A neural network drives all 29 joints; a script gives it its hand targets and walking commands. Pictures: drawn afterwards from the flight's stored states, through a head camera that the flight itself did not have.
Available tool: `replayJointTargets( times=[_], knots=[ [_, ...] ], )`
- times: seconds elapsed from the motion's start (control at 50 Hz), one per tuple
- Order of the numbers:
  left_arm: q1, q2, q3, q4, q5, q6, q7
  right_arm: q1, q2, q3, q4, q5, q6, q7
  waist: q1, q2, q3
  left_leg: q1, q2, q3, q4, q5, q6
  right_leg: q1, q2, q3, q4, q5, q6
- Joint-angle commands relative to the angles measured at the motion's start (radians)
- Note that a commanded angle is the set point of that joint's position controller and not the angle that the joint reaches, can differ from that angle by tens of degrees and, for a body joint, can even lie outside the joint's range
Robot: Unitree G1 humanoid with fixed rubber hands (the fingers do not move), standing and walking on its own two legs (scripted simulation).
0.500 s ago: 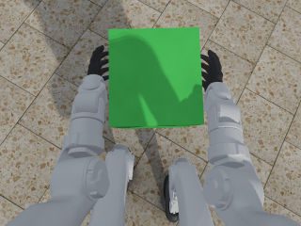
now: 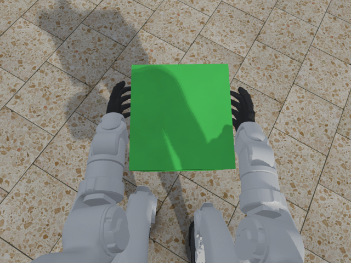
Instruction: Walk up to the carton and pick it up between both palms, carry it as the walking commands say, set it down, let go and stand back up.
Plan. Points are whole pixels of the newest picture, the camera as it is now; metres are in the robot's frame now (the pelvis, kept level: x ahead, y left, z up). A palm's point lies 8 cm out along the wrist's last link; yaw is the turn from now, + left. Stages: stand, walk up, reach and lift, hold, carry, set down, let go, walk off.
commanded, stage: reach and lift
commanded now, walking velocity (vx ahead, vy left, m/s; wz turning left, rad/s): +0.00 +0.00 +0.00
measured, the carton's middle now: (179, 128) +0.43 +0.03 -0.13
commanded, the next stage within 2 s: none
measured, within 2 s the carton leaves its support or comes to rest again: neither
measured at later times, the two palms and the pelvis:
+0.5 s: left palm (107, 112) +0.41 +0.18 +0.01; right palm (259, 119) +0.42 -0.11 +0.03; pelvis +0.01 +0.00 +0.06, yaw +1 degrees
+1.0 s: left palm (94, 106) +0.39 +0.18 +0.08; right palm (280, 119) +0.40 -0.11 +0.10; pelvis +0.03 +0.00 +0.13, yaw +1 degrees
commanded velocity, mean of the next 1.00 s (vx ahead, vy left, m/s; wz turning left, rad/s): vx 0.00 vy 0.00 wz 0.00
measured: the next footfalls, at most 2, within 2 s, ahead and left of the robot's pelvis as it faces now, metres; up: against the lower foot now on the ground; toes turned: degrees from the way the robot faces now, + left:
none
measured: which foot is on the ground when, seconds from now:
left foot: down 0.00-1.00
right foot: down 0.00-1.00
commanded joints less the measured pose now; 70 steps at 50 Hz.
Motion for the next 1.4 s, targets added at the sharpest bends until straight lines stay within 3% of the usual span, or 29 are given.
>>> replayJointTargets(
  times=[0.0, 0.3, 0.88, 1.38],
  knots=[
    [-0.59, -1.095, -0.589, 0.002, -0.152, -0.041, -0.242, -0.628, 0.981, 0.554, 0.047, 0.112, -0.001, 0.214, 0.013, 0.073, -0.867, 0.95, -0.129, 0.036, -0.084, 0.237, -0.017, 0.095, 0.11, -0.006, -0.243, 0.237, 0.006],
    [-0.498, -1.117, -0.613, -0.019, -0.141, -0.04, -0.266, -0.54, 1.018, 0.577, 0.029, 0.101, 0.0, 0.229, 0.014, 0.062, -0.777, 1.078, -0.115, 0.02, -0.224, 0.244, -0.004, 0.257, 0.096, 0.019, -0.387, 0.26, -0.001],
    [-0.263, -1.122, -0.661, -0.107, -0.105, -0.036, -0.315, -0.292, 1.044, 0.628, -0.048, 0.049, 0.011, 0.256, 0.008, 0.056, -0.561, 1.419, -0.087, -0.008, -0.543, 0.371, 0.015, 0.609, 0.052, 0.063, -0.718, 0.393, -0.019],
    [-0.092, -1.11, -0.76, -0.241, -0.145, 0.061, -0.305, -0.086, 1.036, 0.677, -0.143, 0.064, 0.104, 0.254, 0.011, 0.042, -0.37, 1.705, -0.068, -0.008, -0.786, 0.442, 0.014, 0.926, 0.017, 0.085, -0.965, 0.486, -0.029]
  ],
)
